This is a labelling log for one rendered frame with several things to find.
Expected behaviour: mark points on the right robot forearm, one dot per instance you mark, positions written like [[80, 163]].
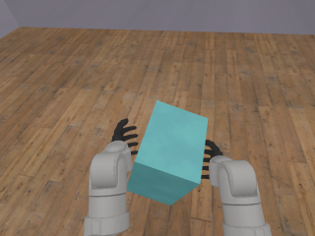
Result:
[[240, 197]]

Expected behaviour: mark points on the robot right hand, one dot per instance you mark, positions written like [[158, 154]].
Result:
[[214, 151]]

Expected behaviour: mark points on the left robot forearm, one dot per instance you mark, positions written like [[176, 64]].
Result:
[[108, 214]]

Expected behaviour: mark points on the carton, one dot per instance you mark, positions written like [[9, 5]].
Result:
[[170, 159]]

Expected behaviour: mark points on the robot left hand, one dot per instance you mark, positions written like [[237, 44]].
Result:
[[120, 131]]

